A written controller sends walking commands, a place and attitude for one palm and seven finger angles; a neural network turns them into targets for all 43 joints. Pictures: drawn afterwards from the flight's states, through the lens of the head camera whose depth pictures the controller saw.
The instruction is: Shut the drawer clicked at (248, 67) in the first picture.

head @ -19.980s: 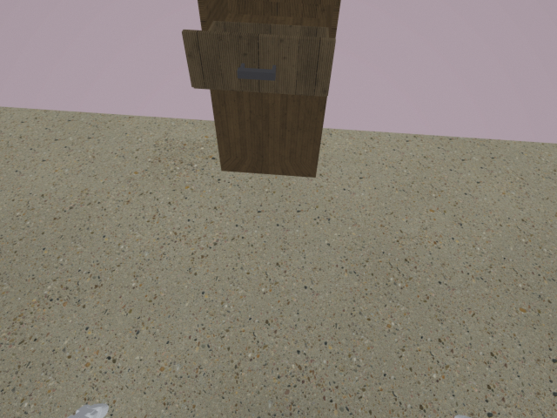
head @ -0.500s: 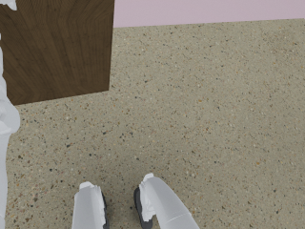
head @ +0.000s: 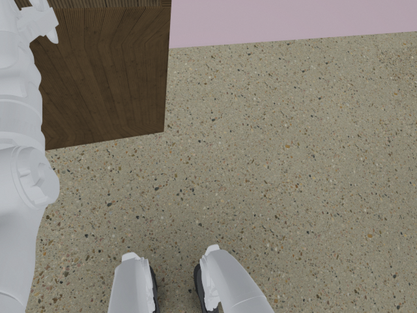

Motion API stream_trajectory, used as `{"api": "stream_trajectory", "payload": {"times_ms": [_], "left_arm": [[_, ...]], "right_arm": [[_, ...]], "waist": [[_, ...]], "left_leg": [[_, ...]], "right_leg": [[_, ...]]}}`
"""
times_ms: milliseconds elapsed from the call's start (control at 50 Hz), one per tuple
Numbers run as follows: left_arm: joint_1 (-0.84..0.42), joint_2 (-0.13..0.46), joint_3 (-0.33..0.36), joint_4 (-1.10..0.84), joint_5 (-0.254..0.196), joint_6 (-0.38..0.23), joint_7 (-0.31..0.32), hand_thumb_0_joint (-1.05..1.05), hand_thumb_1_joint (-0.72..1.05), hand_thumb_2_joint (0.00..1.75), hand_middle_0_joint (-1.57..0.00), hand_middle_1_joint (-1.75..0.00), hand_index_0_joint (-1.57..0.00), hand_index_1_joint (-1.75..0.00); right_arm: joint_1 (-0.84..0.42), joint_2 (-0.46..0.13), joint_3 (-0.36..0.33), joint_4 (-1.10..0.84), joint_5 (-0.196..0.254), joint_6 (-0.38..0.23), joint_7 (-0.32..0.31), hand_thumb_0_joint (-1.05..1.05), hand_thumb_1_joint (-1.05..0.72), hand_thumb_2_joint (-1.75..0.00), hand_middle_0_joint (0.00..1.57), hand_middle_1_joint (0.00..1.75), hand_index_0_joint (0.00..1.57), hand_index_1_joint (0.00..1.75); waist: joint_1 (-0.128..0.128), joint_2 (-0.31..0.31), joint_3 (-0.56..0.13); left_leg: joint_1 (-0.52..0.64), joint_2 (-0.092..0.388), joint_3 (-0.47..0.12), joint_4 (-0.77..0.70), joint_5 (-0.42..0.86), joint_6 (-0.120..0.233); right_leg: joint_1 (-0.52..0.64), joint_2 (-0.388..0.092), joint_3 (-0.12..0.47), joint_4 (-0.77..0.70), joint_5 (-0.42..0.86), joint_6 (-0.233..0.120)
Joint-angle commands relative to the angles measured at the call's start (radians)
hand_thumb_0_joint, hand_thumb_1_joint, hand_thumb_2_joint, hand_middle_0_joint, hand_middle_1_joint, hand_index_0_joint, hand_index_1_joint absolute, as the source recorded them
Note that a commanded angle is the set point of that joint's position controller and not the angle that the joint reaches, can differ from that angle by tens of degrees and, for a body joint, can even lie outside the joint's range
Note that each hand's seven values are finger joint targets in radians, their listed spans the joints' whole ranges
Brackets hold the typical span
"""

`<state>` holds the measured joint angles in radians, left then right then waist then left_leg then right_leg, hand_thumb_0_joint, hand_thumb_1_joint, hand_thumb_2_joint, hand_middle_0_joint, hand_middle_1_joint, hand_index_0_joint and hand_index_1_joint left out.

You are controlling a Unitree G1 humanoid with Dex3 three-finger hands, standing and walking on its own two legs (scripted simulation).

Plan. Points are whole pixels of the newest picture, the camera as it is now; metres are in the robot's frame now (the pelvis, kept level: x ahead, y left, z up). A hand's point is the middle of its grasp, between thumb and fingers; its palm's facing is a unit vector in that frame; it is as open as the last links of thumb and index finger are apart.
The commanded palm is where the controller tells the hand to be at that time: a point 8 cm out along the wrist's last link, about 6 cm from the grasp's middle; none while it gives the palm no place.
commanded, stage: pull the fist back off the drawer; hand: left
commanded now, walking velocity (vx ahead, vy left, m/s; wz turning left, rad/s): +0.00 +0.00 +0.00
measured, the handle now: out of the picture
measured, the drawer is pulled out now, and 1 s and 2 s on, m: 0.00 0.00 0.00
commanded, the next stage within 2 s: draw the hand back to the body in 0.08 s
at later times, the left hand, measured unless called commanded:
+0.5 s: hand (1, 45) +0.50 +0.20 +0.13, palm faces +0.14 -0.99 -0.02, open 3.3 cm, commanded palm +0.45 +0.23 +0.15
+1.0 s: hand out of the picture +0.33 +0.22 +0.21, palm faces +0.30 -0.92 -0.25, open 3.3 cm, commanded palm +0.28 +0.26 +0.23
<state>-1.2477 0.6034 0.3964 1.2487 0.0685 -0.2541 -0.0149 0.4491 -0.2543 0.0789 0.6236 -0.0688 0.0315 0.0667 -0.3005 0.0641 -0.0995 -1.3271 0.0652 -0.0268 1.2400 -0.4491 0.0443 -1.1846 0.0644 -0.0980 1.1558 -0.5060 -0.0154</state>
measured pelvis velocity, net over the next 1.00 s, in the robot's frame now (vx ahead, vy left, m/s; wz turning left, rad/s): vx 0.05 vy -0.01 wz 0.07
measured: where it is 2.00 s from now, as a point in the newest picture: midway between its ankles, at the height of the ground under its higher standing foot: (179, 303)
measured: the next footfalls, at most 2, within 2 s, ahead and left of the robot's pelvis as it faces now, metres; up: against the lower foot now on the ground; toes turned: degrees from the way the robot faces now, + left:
none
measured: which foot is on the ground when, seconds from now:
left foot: down 0.00-1.00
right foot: down 0.00-1.00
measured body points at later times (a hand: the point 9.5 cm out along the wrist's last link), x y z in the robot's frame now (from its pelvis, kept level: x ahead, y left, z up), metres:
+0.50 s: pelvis +0.06 -0.01 +0.06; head +0.16 +0.00 +0.50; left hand +0.49 +0.25 +0.13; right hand +0.11 -0.27 -0.05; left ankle +0.05 +0.09 -0.62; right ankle +0.01 -0.12 -0.62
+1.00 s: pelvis +0.05 -0.01 +0.11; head +0.05 -0.02 +0.56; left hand +0.31 +0.27 +0.23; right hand +0.26 -0.21 +0.03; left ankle +0.05 +0.09 -0.62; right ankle +0.01 -0.12 -0.62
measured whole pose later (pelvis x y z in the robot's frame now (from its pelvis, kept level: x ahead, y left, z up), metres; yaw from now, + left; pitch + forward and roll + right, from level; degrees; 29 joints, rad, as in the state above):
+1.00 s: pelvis +0.05 -0.01 +0.11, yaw +4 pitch +0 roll +0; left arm 0.01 0.30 0.13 0.08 -0.08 -0.04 0.08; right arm 0.15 -0.23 0.07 0.54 0.04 0.05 -0.07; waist 0.02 0.05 -0.01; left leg -0.27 -0.01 0.03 0.54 -0.27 0.03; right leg -0.17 0.02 -0.02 0.50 -0.33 -0.02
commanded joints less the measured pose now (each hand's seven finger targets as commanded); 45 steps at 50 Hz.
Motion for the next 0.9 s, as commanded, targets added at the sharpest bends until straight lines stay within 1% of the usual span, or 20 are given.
{"api": "stream_trajectory", "payload": {"times_ms": [0,20,80,140,160,200,220,320,400,480,520,580,620,660,680,700,720,800,860,880], "left_arm": [[-0.433,0.195,0.011,-0.286,-0.030,-0.106,-0.008,0.00,0.90,0.90,-1.40,-1.60,-1.40,-1.60],[-0.433,0.179,-0.001,-0.302,-0.034,-0.117,-0.010,0.00,0.90,0.90,-1.40,-1.60,-1.40,-1.60],[-0.356,0.158,0.014,-0.260,-0.056,-0.122,-0.020,0.00,0.90,0.90,-1.40,-1.60,-1.40,-1.60],[-0.330,0.172,0.027,-0.276,-0.063,-0.138,-0.031,0.00,0.90,0.90,-1.40,-1.60,-1.40,-1.60],[-0.317,0.144,0.012,-0.287,-0.069,-0.144,-0.037,0.00,0.90,0.90,-1.40,-1.60,-1.40,-1.60],[-0.146,0.188,0.073,-0.403,-0.089,-0.161,-0.053,0.00,0.90,0.90,-1.40,-1.60,-1.40,-1.60],[-0.067,0.168,0.063,-0.462,-0.102,-0.158,-0.065,0.00,0.90,0.90,-1.40,-1.60,-1.40,-1.60],[0.166,0.065,0.013,-0.641,-0.194,-0.085,-0.107,0.00,0.90,0.90,-1.40,-1.60,-1.40,-1.60],[0.244,-0.003,-0.039,-0.819,-0.237,-0.109,-0.105,0.00,0.90,0.90,-1.40,-1.60,-1.40,-1.60],[0.423,-0.098,-0.109,-0.801,-0.256,-0.105,-0.121,0.00,0.90,0.90,-1.40,-1.60,-1.40,-1.60],[0.482,-0.114,-0.122,-0.840,-0.266,-0.092,-0.133,0.00,0.90,0.90,-1.40,-1.60,-1.40,-1.60],[0.587,-0.137,-0.139,-0.926,-0.295,-0.059,-0.151,0.00,0.90,0.90,-1.40,-1.60,-1.40,-1.60],[0.649,-0.115,-0.115,-0.999,-0.305,-0.046,-0.154,0.00,0.90,0.90,-1.40,-1.60,-1.40,-1.60],[0.672,-0.132,-0.124,-1.060,-0.317,-0.029,-0.153,0.00,0.90,0.90,-1.40,-1.60,-1.40,-1.60],[0.744,-0.060,-0.164,-1.118,-0.197,0.011,-0.064,0.00,0.90,0.90,-1.40,-1.60,-1.40,-1.60],[0.759,-0.098,-0.179,-1.166,-0.194,0.038,-0.018,0.00,0.90,0.90,-1.40,-1.60,-1.40,-1.60],[0.790,-0.126,-0.211,-1.193,-0.178,0.063,0.011,0.00,0.90,0.90,-1.40,-1.60,-1.40,-1.60],[0.830,-0.086,-0.177,-1.246,-0.156,0.121,0.081,0.00,0.90,0.90,-1.40,-1.60,-1.40,-1.60],[0.891,-0.138,-0.215,-1.342,-0.151,0.135,0.099,0.00,0.90,0.90,-1.40,-1.60,-1.40,-1.60],[0.932,-0.130,-0.204,-1.361,-0.149,0.140,0.105,0.00,0.90,0.90,-1.40,-1.60,-1.40,-1.60]], "right_arm": [[0.228,-0.209,-0.086,-0.017,0.004,0.013,-0.011,0.00,-0.90,-0.90,0.20,0.30,0.20,0.30],[0.229,-0.209,-0.090,-0.013,0.006,0.018,-0.010,0.00,-0.90,-0.90,0.20,0.30,0.20,0.30],[0.229,-0.204,-0.098,-0.009,0.011,0.030,-0.011,0.00,-0.90,-0.90,0.20,0.30,0.20,0.30],[0.226,-0.201,-0.101,-0.005,0.013,0.043,-0.013,0.00,-0.90,-0.90,0.20,0.30,0.20,0.30],[0.224,-0.195,-0.103,-0.009,0.014,0.045,-0.011,0.00,-0.90,-0.90,0.20,0.30,0.20,0.30],[0.211,-0.194,-0.113,-0.047,0.022,0.053,-0.006,0.00,-0.90,-0.90,0.20,0.30,0.20,0.30],[0.202,-0.185,-0.116,-0.064,0.031,0.059,-0.003,0.00,-0.90,-0.90,0.20,0.30,0.20,0.30],[0.141,-0.175,-0.129,-0.105,0.079,0.063,-0.015,0.00,-0.90,-0.90,0.20,0.30,0.20,0.30],[0.078,-0.163,-0.129,-0.114,0.095,0.033,-0.030,0.00,-0.90,-0.90,0.20,0.30,0.20,0.30],[0.021,-0.160,-0.131,-0.110,0.107,0.016,-0.038,0.00,-0.90,-0.90,0.20,0.30,0.20,0.30],[-0.011,-0.159,-0.129,-0.125,0.113,0.011,-0.042,0.00,-0.90,-0.90,0.20,0.30,0.20,0.30],[-0.066,-0.157,-0.126,-0.156,0.120,0.001,-0.049,0.00,-0.90,-0.90,0.20,0.30,0.20,0.30],[-0.101,-0.153,-0.122,-0.178,0.123,-0.007,-0.056,0.00,-0.90,-0.90,0.20,0.30,0.20,0.30],[-0.140,-0.149,-0.115,-0.195,0.127,-0.018,-0.063,0.00,-0.90,-0.90,0.20,0.30,0.20,0.30],[-0.236,-0.133,-0.118,-0.212,0.124,0.006,-0.082,0.00,-0.90,-0.90,0.20,0.30,0.20,0.30],[-0.252,-0.126,-0.113,-0.227,0.123,0.011,-0.096,0.00,-0.90,-0.90,0.20,0.30,0.20,0.30],[-0.268,-0.122,-0.105,-0.227,0.123,0.016,-0.105,0.00,-0.90,-0.90,0.20,0.30,0.20,0.30],[-0.322,-0.120,-0.088,-0.220,0.121,0.021,-0.139,0.00,-0.90,-0.90,0.20,0.30,0.20,0.30],[-0.359,-0.102,-0.072,-0.220,0.117,-0.001,-0.146,0.00,-0.90,-0.90,0.20,0.30,0.20,0.30],[-0.367,-0.104,-0.067,-0.221,0.113,-0.007,-0.147,0.00,-0.90,-0.90,0.20,0.30,0.20,0.30]], "waist": [[0.017,0.223,-0.600],[0.015,0.230,-0.611],[0.021,0.144,-0.583],[0.032,0.148,-0.587],[0.035,0.139,-0.593],[0.119,0.189,-0.716],[0.140,0.191,-0.754],[0.151,0.038,-0.626],[0.167,0.084,-0.544],[0.175,0.030,-0.399],[0.193,0.069,-0.396],[0.217,0.020,-0.368],[0.239,0.032,-0.372],[0.241,-0.006,-0.330],[0.290,-0.027,-0.320],[0.271,-0.029,-0.262],[0.275,0.001,-0.252],[0.281,-0.061,-0.158],[0.290,0.013,-0.130],[0.299,-0.022,-0.117]], "left_leg": [[0.696,-0.006,-0.092,-0.126,0.347,-0.001],[0.728,-0.004,-0.095,-0.131,0.380,-0.005],[0.668,-0.016,-0.062,-0.124,0.404,0.003],[0.680,-0.019,-0.049,-0.122,0.456,0.004],[0.675,-0.024,-0.039,-0.124,0.466,0.005],[0.760,-0.033,-0.020,-0.147,0.573,-0.002],[0.803,-0.037,-0.013,-0.167,0.633,-0.006],[0.779,-0.055,0.029,-0.260,0.579,0.008],[0.877,-0.061,0.036,-0.318,0.572,0.007],[0.925,-0.054,0.023,-0.375,0.543,0.002],[0.979,-0.055,0.022,-0.392,0.580,0.001],[1.007,-0.054,0.015,-0.420,0.607,0.002],[1.037,-0.056,0.014,-0.436,0.626,0.001],[1.031,-0.057,0.010,-0.465,0.574,0.002],[1.086,-0.058,0.025,-0.528,0.521,-0.006],[1.087,-0.060,0.029,-0.560,0.479,-0.004],[1.108,-0.059,0.029,-0.588,0.459,-0.005],[1.142,-0.057,0.023,-0.680,0.374,-0.001],[1.222,-0.053,0.014,-0.741,0.356,-0.006],[1.232,-0.054,0.010,-0.760,0.353,-0.005]], "right_leg": [[0.126,0.016,0.035,-0.164,0.238,-0.016],[0.126,0.017,0.032,-0.164,0.260,-0.016],[0.213,0.019,0.048,-0.182,0.333,-0.007],[0.252,0.016,0.057,-0.181,0.409,-0.006],[0.283,0.016,0.062,-0.184,0.442,-0.004],[0.409,0.013,0.070,-0.180,0.575,-0.013],[0.472,0.011,0.071,-0.192,0.650,-0.012],[0.667,0.007,0.086,-0.293,0.797,0.009],[0.690,0.004,0.084,-0.342,0.774,0.004],[0.652,0.005,0.065,-0.388,0.662,0.005],[0.658,-0.001,0.062,-0.399,0.665,0.001],[0.702,-0.006,0.052,-0.418,0.683,0.003],[0.731,-0.010,0.054,-0.424,0.692,0.002],[0.744,-0.011,0.049,-0.444,0.653,0.003],[0.772,-0.034,0.095,-0.514,0.604,-0.003],[0.782,-0.033,0.091,-0.545,0.570,-0.005],[0.809,-0.038,0.090,-0.562,0.552,-0.005],[0.873,-0.037,0.087,-0.649,0.466,-0.007],[0.910,-0.044,0.083,-0.698,0.420,-0.013],[0.923,-0.041,0.080,-0.718,0.416,-0.012]]}}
